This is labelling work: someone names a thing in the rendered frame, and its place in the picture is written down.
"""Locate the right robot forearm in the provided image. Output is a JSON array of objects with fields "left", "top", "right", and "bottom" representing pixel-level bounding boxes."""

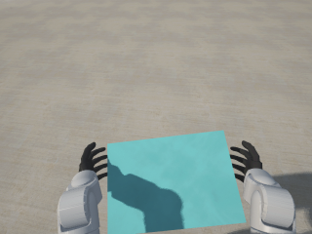
[{"left": 243, "top": 168, "right": 296, "bottom": 234}]

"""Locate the carton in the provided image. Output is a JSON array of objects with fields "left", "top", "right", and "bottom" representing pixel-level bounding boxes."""
[{"left": 107, "top": 130, "right": 246, "bottom": 234}]

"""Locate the right robot hand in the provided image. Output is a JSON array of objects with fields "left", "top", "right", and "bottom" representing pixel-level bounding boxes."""
[{"left": 230, "top": 140, "right": 263, "bottom": 182}]

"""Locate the left robot forearm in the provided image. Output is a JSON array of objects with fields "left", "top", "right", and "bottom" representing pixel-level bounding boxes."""
[{"left": 57, "top": 170, "right": 102, "bottom": 234}]

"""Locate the left robot hand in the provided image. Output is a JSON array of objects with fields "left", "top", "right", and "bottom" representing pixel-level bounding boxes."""
[{"left": 78, "top": 142, "right": 107, "bottom": 180}]

